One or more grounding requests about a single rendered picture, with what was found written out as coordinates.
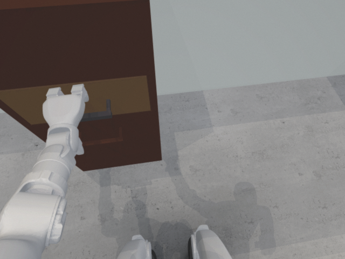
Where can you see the robot left upper arm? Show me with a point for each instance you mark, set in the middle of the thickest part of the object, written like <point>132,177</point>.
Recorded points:
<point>32,222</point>

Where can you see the robot left forearm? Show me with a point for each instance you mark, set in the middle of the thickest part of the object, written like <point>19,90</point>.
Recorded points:
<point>53,166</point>

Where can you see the left robot shin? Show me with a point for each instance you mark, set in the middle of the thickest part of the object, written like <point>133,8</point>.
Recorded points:
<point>135,237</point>

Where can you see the handle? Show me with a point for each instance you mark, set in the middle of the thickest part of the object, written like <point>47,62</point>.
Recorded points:
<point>102,142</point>
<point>99,115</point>

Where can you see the robot left hand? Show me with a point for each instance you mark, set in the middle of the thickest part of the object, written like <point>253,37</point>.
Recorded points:
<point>66,109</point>

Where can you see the cabinet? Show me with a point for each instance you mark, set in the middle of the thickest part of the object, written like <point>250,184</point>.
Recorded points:
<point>51,42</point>

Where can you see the right robot thigh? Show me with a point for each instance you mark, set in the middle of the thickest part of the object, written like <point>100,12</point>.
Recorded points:
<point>207,245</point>

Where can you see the drawer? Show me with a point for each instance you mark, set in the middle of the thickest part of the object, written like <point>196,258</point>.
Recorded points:
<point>127,95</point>

